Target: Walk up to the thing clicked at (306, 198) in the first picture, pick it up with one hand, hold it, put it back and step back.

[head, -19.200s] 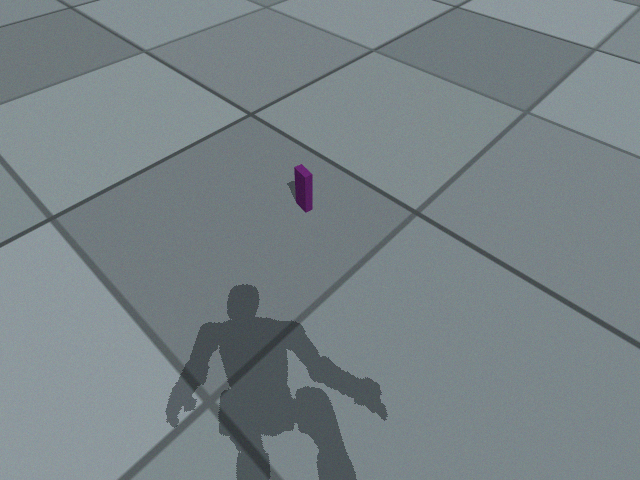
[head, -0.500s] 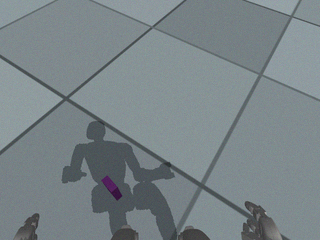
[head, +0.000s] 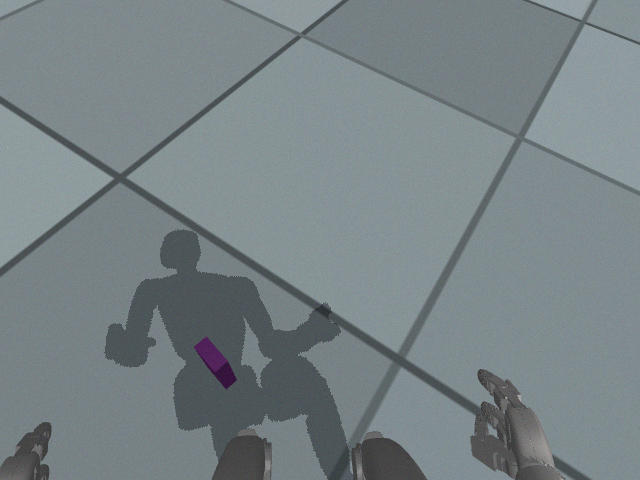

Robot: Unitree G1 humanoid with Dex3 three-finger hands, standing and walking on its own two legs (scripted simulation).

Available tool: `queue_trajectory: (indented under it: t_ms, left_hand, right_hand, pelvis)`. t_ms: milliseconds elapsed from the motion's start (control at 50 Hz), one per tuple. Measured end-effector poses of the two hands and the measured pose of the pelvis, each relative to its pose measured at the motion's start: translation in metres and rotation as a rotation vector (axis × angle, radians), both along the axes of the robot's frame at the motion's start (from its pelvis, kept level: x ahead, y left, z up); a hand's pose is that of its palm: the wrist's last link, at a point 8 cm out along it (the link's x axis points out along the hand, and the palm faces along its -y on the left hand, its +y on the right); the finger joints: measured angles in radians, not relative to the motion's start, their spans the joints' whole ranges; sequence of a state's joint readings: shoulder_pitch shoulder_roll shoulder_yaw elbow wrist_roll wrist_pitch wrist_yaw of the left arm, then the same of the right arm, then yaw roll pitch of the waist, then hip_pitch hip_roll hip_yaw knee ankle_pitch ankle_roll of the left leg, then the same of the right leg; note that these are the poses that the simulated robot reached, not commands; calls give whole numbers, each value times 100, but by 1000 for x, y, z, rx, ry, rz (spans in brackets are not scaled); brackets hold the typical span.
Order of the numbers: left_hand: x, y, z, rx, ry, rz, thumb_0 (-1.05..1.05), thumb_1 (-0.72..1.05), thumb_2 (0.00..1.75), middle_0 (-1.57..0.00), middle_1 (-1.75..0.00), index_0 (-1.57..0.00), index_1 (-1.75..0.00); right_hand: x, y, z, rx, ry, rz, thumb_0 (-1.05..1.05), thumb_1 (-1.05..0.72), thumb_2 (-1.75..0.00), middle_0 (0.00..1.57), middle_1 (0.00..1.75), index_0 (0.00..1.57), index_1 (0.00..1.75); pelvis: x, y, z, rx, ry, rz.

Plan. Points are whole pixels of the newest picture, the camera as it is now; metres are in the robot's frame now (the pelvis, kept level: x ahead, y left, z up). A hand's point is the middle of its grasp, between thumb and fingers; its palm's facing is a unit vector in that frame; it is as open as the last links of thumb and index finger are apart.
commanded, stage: go down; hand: left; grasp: from the side
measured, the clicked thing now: (217, 364) +0.40 +0.21 -0.58
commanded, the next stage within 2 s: approach in 1.90 s
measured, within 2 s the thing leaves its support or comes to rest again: neither
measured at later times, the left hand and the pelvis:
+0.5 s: hand (66, 430) +0.22 +0.34 -0.17, palm faces +0.21 -0.95 -0.23, open 17.5 cm; pelvis -0.04 -0.01 -0.10, yaw -1 degrees
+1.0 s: hand (60, 392) +0.28 +0.39 -0.23, palm faces +0.25 -0.96 -0.12, open 17.3 cm; pelvis -0.07 -0.01 -0.22, yaw -4 degrees
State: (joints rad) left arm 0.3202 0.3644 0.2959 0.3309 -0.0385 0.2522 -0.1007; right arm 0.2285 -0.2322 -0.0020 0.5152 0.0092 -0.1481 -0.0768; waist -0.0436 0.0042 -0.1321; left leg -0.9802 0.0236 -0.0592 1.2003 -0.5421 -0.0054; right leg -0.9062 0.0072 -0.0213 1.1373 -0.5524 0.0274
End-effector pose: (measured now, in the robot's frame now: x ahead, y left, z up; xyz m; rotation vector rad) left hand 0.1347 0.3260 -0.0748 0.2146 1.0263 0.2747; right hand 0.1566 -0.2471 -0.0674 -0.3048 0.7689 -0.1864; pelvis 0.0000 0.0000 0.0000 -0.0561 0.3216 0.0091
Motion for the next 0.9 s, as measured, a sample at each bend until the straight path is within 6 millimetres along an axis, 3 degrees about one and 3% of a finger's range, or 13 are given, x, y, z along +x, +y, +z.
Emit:
queue_trajectory:
  t_ms: [280,360,560,900]
  left_hand:
    - [-13,19,-23,5,-90,32,-1,-47,0,-7,0,-7,0]
    - [3,37,-44,7,-199,42,-1,-49,0,-7,0,-8,0]
    - [75,68,-82,-13,-471,-21,-1,-57,1,-8,-3,-9,-3]
    - [103,109,-134,-20,-678,-21,-1,-53,5,-6,-5,-6,-5]
  right_hand:
    - [-16,-4,-31,-7,8,36,1,-89,-89,20,30,20,30]
    - [-15,-10,-54,-31,5,73,1,-89,-89,20,30,20,30]
    - [-27,-28,-130,-79,95,89,1,-87,-89,20,30,20,30]
    - [-72,-37,-228,-115,288,123,1,-88,-89,21,30,20,30]
  pelvis:
    - [-22,-4,-29,1,45,-2]
    - [-32,-7,-53,4,90,-3]
    - [-48,-12,-119,-5,189,-24]
    - [-68,-13,-198,-23,252,-46]
